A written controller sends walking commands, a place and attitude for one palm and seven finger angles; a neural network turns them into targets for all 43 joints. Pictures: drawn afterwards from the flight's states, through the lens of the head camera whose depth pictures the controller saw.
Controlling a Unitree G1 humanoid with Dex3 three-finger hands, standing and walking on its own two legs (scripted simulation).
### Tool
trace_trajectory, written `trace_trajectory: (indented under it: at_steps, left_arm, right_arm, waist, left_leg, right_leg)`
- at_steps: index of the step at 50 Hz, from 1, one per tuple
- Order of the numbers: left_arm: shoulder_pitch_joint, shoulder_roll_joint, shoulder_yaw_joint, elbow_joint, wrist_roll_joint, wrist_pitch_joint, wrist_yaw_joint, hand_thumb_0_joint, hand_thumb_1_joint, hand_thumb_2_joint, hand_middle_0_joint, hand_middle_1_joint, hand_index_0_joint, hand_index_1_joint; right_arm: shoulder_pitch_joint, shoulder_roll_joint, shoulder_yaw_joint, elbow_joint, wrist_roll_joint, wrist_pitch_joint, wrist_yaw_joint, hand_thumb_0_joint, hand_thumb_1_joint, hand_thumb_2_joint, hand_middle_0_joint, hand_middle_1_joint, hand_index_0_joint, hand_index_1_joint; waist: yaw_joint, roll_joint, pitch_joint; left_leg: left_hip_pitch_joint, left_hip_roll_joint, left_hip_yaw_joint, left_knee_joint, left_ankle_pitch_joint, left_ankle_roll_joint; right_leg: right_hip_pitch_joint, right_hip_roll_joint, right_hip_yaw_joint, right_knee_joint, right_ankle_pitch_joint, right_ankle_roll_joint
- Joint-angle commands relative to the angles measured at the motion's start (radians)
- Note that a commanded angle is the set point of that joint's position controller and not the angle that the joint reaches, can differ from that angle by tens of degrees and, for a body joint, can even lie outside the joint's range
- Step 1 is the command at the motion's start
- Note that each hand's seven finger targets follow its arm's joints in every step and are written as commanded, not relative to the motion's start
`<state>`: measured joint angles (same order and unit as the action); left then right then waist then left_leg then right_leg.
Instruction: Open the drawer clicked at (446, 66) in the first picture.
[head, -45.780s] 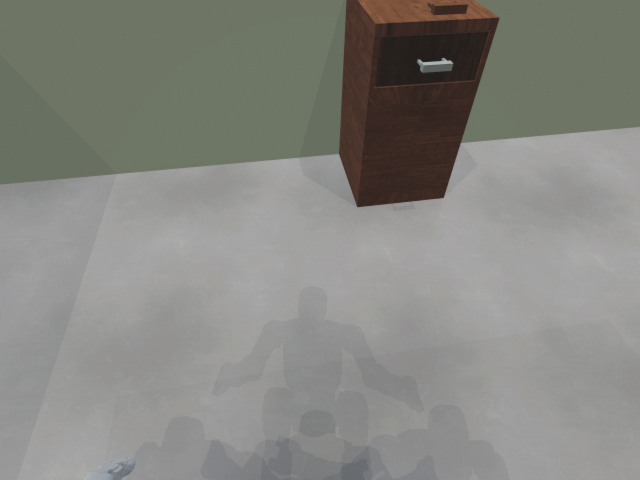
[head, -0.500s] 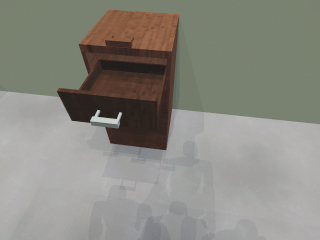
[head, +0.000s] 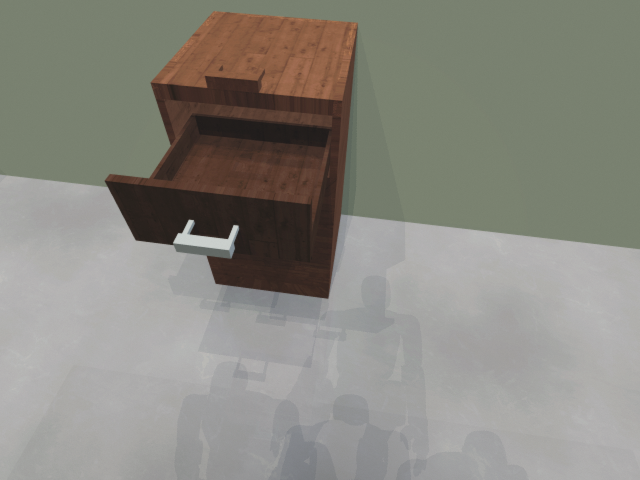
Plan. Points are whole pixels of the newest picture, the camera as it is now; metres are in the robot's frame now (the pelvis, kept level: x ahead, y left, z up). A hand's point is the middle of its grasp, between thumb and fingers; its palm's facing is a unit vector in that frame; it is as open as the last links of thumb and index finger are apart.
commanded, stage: look to check the result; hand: left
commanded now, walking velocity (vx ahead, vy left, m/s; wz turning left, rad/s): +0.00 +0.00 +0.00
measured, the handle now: (208, 236) +0.55 +0.24 -0.10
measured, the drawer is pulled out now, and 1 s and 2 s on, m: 0.29 0.29 0.29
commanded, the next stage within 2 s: stand and wait in 0.34 s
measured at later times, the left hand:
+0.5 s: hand out of the picture +0.01 +0.17 -0.18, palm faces +0.04 -0.98 -0.18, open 7.4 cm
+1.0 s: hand out of the picture +0.02 +0.16 -0.18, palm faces +0.04 -0.98 -0.19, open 7.4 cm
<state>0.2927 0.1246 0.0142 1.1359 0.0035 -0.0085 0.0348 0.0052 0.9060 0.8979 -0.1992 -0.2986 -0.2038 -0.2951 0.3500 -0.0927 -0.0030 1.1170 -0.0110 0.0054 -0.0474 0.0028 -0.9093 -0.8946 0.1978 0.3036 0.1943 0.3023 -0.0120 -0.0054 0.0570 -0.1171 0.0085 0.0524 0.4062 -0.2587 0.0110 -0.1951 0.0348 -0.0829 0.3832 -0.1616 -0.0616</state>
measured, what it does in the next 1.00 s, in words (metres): stands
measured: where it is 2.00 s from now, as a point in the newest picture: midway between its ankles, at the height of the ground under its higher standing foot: outside the picture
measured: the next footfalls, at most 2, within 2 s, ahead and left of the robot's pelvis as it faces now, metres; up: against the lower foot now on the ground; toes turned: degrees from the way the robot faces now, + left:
none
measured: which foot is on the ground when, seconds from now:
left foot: down 0.00-1.00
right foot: down 0.00-1.00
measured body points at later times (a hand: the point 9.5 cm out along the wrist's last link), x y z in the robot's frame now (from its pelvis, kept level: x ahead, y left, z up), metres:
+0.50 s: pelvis +0.02 +0.00 +0.00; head +0.04 +0.00 +0.45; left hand +0.01 +0.22 -0.16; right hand -0.01 -0.21 -0.16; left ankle -0.02 +0.11 -0.74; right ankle +0.03 -0.08 -0.74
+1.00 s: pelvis +0.02 -0.01 +0.00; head +0.04 -0.01 +0.45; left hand +0.02 +0.22 -0.16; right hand -0.01 -0.22 -0.16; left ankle -0.02 +0.11 -0.74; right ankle +0.03 -0.08 -0.74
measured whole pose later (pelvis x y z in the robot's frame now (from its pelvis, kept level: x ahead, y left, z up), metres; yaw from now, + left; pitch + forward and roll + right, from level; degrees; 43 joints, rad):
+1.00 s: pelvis +0.02 -0.01 +0.00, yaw +0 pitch -2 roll +0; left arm 0.26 0.15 0.02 1.14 0.00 -0.01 0.03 0.01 0.91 0.90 -0.20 -0.30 -0.20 -0.30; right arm 0.31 -0.12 0.00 1.13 -0.01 0.00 -0.05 0.00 -0.91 -0.89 0.20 0.30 0.20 0.30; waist -0.01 0.00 0.07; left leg -0.07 0.01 0.04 0.37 -0.26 0.00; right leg -0.16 0.04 -0.09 0.36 -0.18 -0.07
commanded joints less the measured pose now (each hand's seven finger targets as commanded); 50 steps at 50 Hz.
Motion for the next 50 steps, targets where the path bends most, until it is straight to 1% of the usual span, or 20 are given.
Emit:
trace_trajectory:
  at_steps: [1, 6, 7, 11, 13, 16, 20, 21, 23, 25, 28, 29, 31, 32, 36, 41, 42, 44, 45, 50]
  left_arm:
    - [0.076, 0.094, 0.011, -0.025, 0.004, -0.006, 0.009, 0.0, 0.9, 0.9, -0.2, -0.3, -0.2, -0.3]
    - [0.069, 0.094, 0.012, -0.026, 0.004, -0.009, 0.01, 0.0, 0.9, 0.9, -0.2, -0.3, -0.2, -0.3]
    - [0.063, 0.094, 0.011, -0.025, 0.003, -0.008, 0.009, 0.0, 0.9, 0.9, -0.2, -0.3, -0.2, -0.3]
    - [0.065, 0.094, 0.012, -0.024, 0.003, -0.009, 0.01, 0.0, 0.9, 0.9, -0.2, -0.3, -0.2, -0.3]
    - [0.057, 0.097, 0.011, -0.023, 0.002, -0.007, 0.009, 0.0, 0.9, 0.9, -0.2, -0.3, -0.2, -0.3]
    - [0.062, 0.098, 0.012, -0.023, 0.003, -0.011, 0.01, 0.0, 0.9, 0.9, -0.2, -0.3, -0.2, -0.3]
    - [0.053, 0.104, 0.013, -0.021, 0.002, -0.01, 0.009, 0.0, 0.9, 0.9, -0.2, -0.3, -0.2, -0.3]
    - [0.058, 0.105, 0.013, -0.022, 0.003, -0.012, 0.01, 0.0, 0.9, 0.9, -0.2, -0.3, -0.2, -0.3]
    - [0.049, 0.106, 0.013, -0.022, 0.002, -0.011, 0.01, 0.0, 0.9, 0.9, -0.2, -0.3, -0.2, -0.3]
    - [0.049, 0.106, 0.013, -0.021, 0.001, -0.011, 0.01, 0.0, 0.9, 0.9, -0.2, -0.3, -0.2, -0.3]
    - [0.043, 0.11, 0.012, -0.02, 0.002, -0.01, 0.01, 0.0, 0.9, 0.9, -0.2, -0.3, -0.2, -0.3]
    - [0.043, 0.109, 0.013, -0.02, 0.002, -0.01, 0.009, 0.0, 0.9, 0.9, -0.2, -0.3, -0.2, -0.3]
    - [0.051, 0.11, 0.013, -0.021, 0.002, -0.011, 0.009, 0.0, 0.9, 0.9, -0.2, -0.3, -0.2, -0.3]
    - [0.042, 0.109, 0.012, -0.02, 0.002, -0.01, 0.009, 0.0, 0.9, 0.9, -0.2, -0.3, -0.2, -0.3]
    - [0.046, 0.117, 0.014, -0.022, 0.002, -0.013, 0.009, 0.0, 0.9, 0.9, -0.2, -0.3, -0.2, -0.3]
    - [0.04, 0.124, 0.015, -0.025, 0.002, -0.013, 0.009, 0.0, 0.9, 0.9, -0.2, -0.3, -0.2, -0.3]
    - [0.031, 0.121, 0.015, -0.025, 0.002, -0.013, 0.01, 0.0, 0.9, 0.9, -0.2, -0.3, -0.2, -0.3]
    - [0.028, 0.127, 0.017, -0.024, 0.001, -0.013, 0.009, 0.0, 0.9, 0.9, -0.2, -0.3, -0.2, -0.3]
    - [0.03, 0.128, 0.017, -0.023, 0.001, -0.013, 0.008, 0.0, 0.9, 0.9, -0.2, -0.3, -0.2, -0.3]
    - [0.023, 0.131, 0.017, -0.024, 0.002, -0.013, 0.008, 0.0, 0.9, 0.9, -0.2, -0.3, -0.2, -0.3]
  right_arm:
    - [0.101, -0.081, -0.015, -0.012, 0.0, -0.003, -0.001, 0.0, -0.9, -0.9, 0.2, 0.3, 0.2, 0.3]
    - [0.093, -0.085, -0.015, -0.013, 0.001, -0.009, -0.003, 0.0, -0.9, -0.9, 0.2, 0.3, 0.2, 0.3]
    - [0.096, -0.083, -0.014, -0.01, -0.001, -0.009, -0.004, 0.0, -0.9, -0.9, 0.2, 0.3, 0.2, 0.3]
    - [0.085, -0.088, -0.014, -0.012, 0.002, -0.012, -0.006, 0.0, -0.9, -0.9, 0.2, 0.3, 0.2, 0.3]
    - [0.087, -0.086, -0.012, -0.006, 0.0, -0.011, -0.005, 0.0, -0.9, -0.9, 0.2, 0.3, 0.2, 0.3]
    - [0.079, -0.092, -0.014, -0.009, 0.002, -0.012, -0.006, 0.0, -0.9, -0.9, 0.2, 0.3, 0.2, 0.3]
    - [0.077, -0.092, -0.012, -0.005, 0.001, -0.012, -0.006, 0.0, -0.9, -0.9, 0.2, 0.3, 0.2, 0.3]
    - [0.073, -0.094, -0.015, -0.008, 0.002, -0.012, -0.006, 0.0, -0.9, -0.9, 0.2, 0.3, 0.2, 0.3]
    - [0.078, -0.094, -0.013, -0.003, 0.001, -0.012, -0.006, 0.0, -0.9, -0.9, 0.2, 0.3, 0.2, 0.3]
    - [0.07, -0.098, -0.012, -0.004, 0.0, -0.012, -0.007, 0.0, -0.9, -0.9, 0.2, 0.3, 0.2, 0.3]
    - [0.071, -0.099, -0.012, -0.001, 0.001, -0.011, -0.007, 0.0, -0.9, -0.9, 0.2, 0.3, 0.2, 0.3]
    - [0.067, -0.1, -0.013, -0.001, 0.001, -0.01, -0.006, 0.0, -0.9, -0.9, 0.2, 0.3, 0.2, 0.3]
    - [0.06, -0.103, -0.014, -0.005, 0.001, -0.01, -0.006, 0.0, -0.9, -0.9, 0.2, 0.3, 0.2, 0.3]
    - [0.065, -0.103, -0.013, -0.003, -0.001, -0.01, -0.007, 0.0, -0.9, -0.9, 0.2, 0.3, 0.2, 0.3]
    - [0.056, -0.111, -0.015, -0.007, 0.002, -0.012, -0.007, 0.0, -0.9, -0.9, 0.2, 0.3, 0.2, 0.3]
    - [0.054, -0.116, -0.017, -0.006, 0.001, -0.01, -0.006, 0.0, -0.9, -0.9, 0.2, 0.3, 0.2, 0.3]
    - [0.058, -0.115, -0.016, -0.002, -0.001, -0.01, -0.006, 0.0, -0.9, -0.9, 0.2, 0.3, 0.2, 0.3]
    - [0.053, -0.114, -0.015, 0.0, 0.0, -0.01, -0.006, 0.0, -0.9, -0.9, 0.2, 0.3, 0.2, 0.3]
    - [0.052, -0.116, -0.015, -0.001, 0.0, -0.01, -0.006, 0.0, -0.9, -0.9, 0.2, 0.3, 0.2, 0.3]
    - [0.051, -0.121, -0.016, 0.0, -0.001, -0.009, -0.005, 0.0, -0.9, -0.9, 0.2, 0.3, 0.2, 0.3]
  waist:
    - [0.004, 0.017, 0.069]
    - [0.004, 0.021, 0.038]
    - [0.002, 0.031, 0.038]
    - [0.005, 0.008, 0.032]
    - [0.004, 0.02, 0.046]
    - [0.005, 0.008, 0.033]
    - [0.003, 0.026, 0.031]
    - [0.004, 0.002, 0.024]
    - [0.002, 0.008, 0.021]
    - [0.003, 0.029, 0.026]
    - [0.002, 0.012, 0.031]
    - [0.004, 0.024, 0.042]
    - [0.006, 0.015, 0.048]
    - [0.002, 0.027, 0.049]
    - [0.006, 0.015, 0.018]
    - [0.005, 0.0, 0.027]
    - [0.002, 0.025, 0.03]
    - [0.003, 0.029, 0.025]
    - [0.003, 0.014, 0.022]
    - [0.003, 0.02, 0.036]
  left_leg:
    - [-0.075, 0.078, -0.083, -0.091, 0.036, 0.031]
    - [-0.056, 0.083, -0.084, -0.094, 0.077, 0.031]
    - [-0.063, 0.086, -0.084, -0.092, 0.082, 0.03]
    - [-0.049, 0.089, -0.087, -0.096, 0.115, 0.03]
    - [-0.063, 0.085, -0.085, -0.099, 0.099, 0.029]
    - [-0.042, 0.088, -0.085, -0.097, 0.123, 0.028]
    - [-0.045, 0.086, -0.082, -0.1, 0.125, 0.026]
    - [-0.032, 0.09, -0.081, -0.096, 0.137, 0.027]
    - [-0.04, 0.087, -0.082, -0.098, 0.137, 0.026]
    - [-0.038, 0.087, -0.08, -0.099, 0.134, 0.024]
    - [-0.038, 0.089, -0.081, -0.102, 0.14, 0.024]
    - [-0.044, 0.087, -0.081, -0.104, 0.127, 0.023]
    - [-0.032, 0.089, -0.08, -0.102, 0.127, 0.024]
    - [-0.039, 0.088, -0.082, -0.103, 0.126, 0.024]
    - [-0.014, 0.09, -0.082, -0.102, 0.138, 0.024]
    - [-0.021, 0.088, -0.081, -0.102, 0.126, 0.023]
    - [-0.03, 0.088, -0.081, -0.101, 0.13, 0.023]
    - [-0.032, 0.087, -0.08, -0.104, 0.139, 0.019]
    - [-0.028, 0.088, -0.08, -0.103, 0.135, 0.019]
    - [-0.037, 0.088, -0.081, -0.106, 0.122, 0.019]
  right_leg:
    - [-0.007, -0.115, 0.153, -0.1, -0.027, 0.01]
    - [0.02, -0.115, 0.148, -0.087, 0.031, 0.009]
    - [0.03, -0.117, 0.14, -0.084, 0.042, 0.009]
    - [0.034, -0.116, 0.136, -0.074, 0.08, 0.008]
    - [0.04, -0.12, 0.134, -0.08, 0.063, 0.01]
    - [0.038, -0.118, 0.136, -0.076, 0.091, 0.009]
    - [0.056, -0.125, 0.135, -0.077, 0.11, 0.008]
    - [0.05, -0.121, 0.132, -0.075, 0.12, 0.009]
    - [0.067, -0.125, 0.132, -0.075, 0.128, 0.009]
    - [0.063, -0.126, 0.135, -0.077, 0.127, 0.008]
    - [0.064, -0.126, 0.128, -0.077, 0.129, 0.009]
    - [0.06, -0.127, 0.132, -0.083, 0.115, 0.009]
    - [0.043, -0.122, 0.132, -0.087, 0.104, 0.01]
    - [0.049, -0.123, 0.133, -0.087, 0.098, 0.009]
    - [0.057, -0.123, 0.137, -0.087, 0.115, 0.008]
    - [0.058, -0.123, 0.139, -0.094, 0.109, 0.011]
    - [0.066, -0.126, 0.135, -0.092, 0.112, 0.01]
    - [0.075, -0.129, 0.135, -0.088, 0.132, 0.009]
    - [0.075, -0.129, 0.133, -0.09, 0.13, 0.01]
    - [0.07, -0.129, 0.137, -0.098, 0.103, 0.011]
